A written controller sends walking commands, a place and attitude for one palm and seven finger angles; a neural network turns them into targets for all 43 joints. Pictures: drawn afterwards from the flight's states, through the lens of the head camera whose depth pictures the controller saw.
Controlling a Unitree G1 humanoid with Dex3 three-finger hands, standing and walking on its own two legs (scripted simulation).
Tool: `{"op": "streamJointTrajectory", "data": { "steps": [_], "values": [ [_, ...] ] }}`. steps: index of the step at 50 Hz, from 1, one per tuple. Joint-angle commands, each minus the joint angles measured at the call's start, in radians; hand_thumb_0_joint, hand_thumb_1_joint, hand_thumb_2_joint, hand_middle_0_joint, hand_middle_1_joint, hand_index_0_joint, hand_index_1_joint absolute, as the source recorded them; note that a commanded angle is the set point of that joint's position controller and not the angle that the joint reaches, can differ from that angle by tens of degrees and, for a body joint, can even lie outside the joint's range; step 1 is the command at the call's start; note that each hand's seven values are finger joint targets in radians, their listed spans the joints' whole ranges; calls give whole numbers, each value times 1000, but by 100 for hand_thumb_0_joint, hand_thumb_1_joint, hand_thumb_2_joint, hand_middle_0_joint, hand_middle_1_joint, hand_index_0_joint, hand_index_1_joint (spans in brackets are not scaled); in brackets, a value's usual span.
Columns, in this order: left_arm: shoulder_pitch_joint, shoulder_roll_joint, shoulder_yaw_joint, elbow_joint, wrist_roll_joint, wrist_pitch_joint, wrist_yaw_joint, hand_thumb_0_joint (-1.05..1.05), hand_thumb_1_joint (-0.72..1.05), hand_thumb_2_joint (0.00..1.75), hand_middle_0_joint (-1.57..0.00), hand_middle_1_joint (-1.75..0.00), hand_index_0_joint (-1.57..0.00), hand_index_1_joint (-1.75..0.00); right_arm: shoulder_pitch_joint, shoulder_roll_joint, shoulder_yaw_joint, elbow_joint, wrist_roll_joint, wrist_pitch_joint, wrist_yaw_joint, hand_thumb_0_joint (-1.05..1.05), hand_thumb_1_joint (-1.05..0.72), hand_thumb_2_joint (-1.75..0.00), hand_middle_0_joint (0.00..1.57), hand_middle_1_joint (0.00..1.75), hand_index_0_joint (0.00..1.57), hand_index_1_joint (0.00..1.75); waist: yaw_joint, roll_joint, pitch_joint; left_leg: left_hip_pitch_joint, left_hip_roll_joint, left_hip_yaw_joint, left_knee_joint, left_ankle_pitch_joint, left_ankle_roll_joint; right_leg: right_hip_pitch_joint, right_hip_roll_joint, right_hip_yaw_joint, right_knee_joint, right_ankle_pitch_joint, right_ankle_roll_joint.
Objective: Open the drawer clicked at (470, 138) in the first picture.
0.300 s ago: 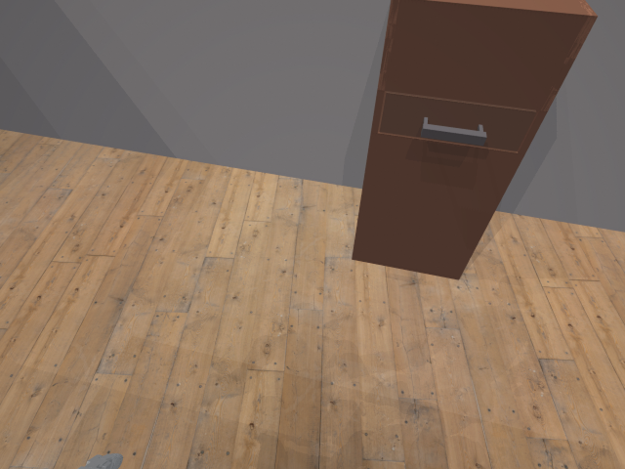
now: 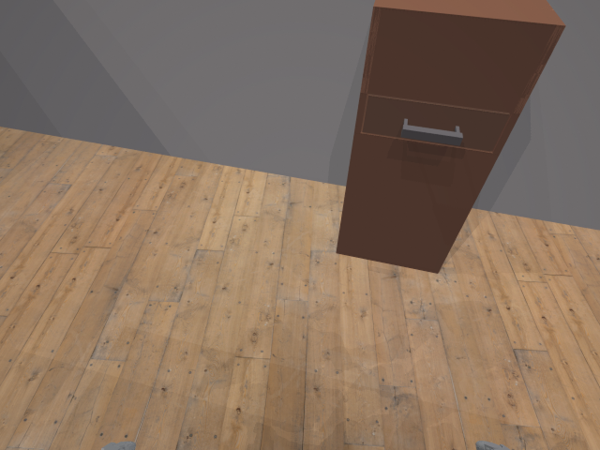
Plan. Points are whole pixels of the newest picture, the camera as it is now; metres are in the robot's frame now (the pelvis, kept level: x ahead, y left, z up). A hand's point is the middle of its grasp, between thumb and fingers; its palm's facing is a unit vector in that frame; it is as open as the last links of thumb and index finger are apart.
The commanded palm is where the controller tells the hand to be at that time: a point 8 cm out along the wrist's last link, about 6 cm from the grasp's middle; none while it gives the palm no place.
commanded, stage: stand and wait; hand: left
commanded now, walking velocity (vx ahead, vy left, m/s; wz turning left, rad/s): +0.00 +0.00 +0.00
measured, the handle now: (431, 130) +0.97 -0.32 -0.09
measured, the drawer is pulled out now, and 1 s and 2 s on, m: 0.00 0.00 0.00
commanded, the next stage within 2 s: look at it before walking up in 0.52 s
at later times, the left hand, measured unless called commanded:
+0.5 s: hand out of the picture +0.06 +0.24 -0.15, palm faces -0.02 -0.94 -0.34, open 7.4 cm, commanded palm none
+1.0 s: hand out of the picture +0.07 +0.23 -0.15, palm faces -0.02 -0.94 -0.33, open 7.4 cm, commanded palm none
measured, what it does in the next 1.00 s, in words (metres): stands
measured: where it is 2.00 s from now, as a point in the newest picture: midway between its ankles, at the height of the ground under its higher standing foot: outside the picture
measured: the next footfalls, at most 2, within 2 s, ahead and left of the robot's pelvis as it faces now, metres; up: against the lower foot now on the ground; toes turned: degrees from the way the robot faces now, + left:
none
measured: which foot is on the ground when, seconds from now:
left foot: down 0.00-1.00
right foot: down 0.00-1.00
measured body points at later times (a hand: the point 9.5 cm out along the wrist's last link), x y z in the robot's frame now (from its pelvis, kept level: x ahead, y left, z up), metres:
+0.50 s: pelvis -0.01 -0.01 +0.00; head -0.01 -0.01 +0.45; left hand +0.06 +0.29 -0.13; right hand +0.05 -0.31 -0.13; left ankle -0.01 +0.12 -0.74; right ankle +0.00 -0.13 -0.74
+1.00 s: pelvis -0.01 -0.01 +0.00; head +0.00 -0.01 +0.45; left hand +0.07 +0.28 -0.13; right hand +0.07 -0.31 -0.13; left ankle -0.01 +0.12 -0.74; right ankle +0.00 -0.13 -0.74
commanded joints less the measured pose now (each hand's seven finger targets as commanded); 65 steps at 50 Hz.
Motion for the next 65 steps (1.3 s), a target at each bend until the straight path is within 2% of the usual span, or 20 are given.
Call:
{"op": "streamJointTrajectory", "data": {
  "steps": [1,7,13,16,30,51,63,64,65],
  "values": [
    [-44,216,49,-64,3,-23,18,0,90,90,-20,-30,-20,-30,-43,-212,-52,-54,-2,-22,-15,0,-90,-90,20,30,20,30,-6,4,-82,12,114,-84,-71,210,30,24,-99,86,-71,221,-48],
    [-40,216,49,-43,3,-20,15,0,90,90,-20,-30,-20,-30,-34,-213,-49,-27,-1,-21,-15,0,-90,-90,20,30,20,30,-4,19,-52,-5,114,-90,-96,146,28,14,-97,93,-99,149,-47],
    [-38,218,48,-23,3,-21,14,0,90,90,-20,-30,-20,-30,-17,-217,-47,0,1,-20,-13,0,-90,-90,20,30,20,30,-4,4,-38,-11,117,-96,-114,105,26,5,-96,102,-121,94,-46],
    [-31,220,47,-13,2,-24,14,0,90,90,-20,-30,-20,-30,-11,-217,-46,8,1,-21,-12,0,-90,-90,20,30,20,30,-3,-3,-55,-2,116,-93,-109,115,24,11,-103,108,-127,97,-50],
    [-37,223,48,-9,4,-24,13,0,90,90,-20,-30,-20,-30,6,-217,-43,25,1,-19,-10,0,-90,-90,20,30,20,30,-4,1,-32,-16,117,-99,-122,91,19,-5,-99,116,-149,46,-49],
    [-36,221,48,-5,4,-26,14,0,90,90,-20,-30,-20,-30,-8,-222,-42,22,3,-23,-14,0,-90,-90,20,30,20,30,-3,6,-65,26,129,-97,-122,193,18,32,-102,98,-132,187,-48],
    [-39,225,48,-4,4,-24,12,0,90,90,-20,-30,-20,-30,-19,-227,-43,21,2,-21,-16,0,-90,-90,20,30,20,30,-3,17,-39,40,131,-90,-132,173,15,12,-97,106,-148,176,-47],
    [-38,220,50,-9,5,-19,11,0,90,90,-20,-30,-20,-30,-9,-222,-45,18,1,-20,-18,0,-90,-90,20,30,20,30,-6,13,-44,50,135,-78,-116,177,14,0,-94,113,-136,196,-49],
    [-23,186,49,-11,5,-9,12,0,90,90,-20,-30,-20,-30,14,-183,-42,17,1,-15,-20,0,-90,-90,20,30,20,30,-9,6,-54,53,137,-60,-90,188,9,-7,-91,120,-114,231,-48]
  ]
}}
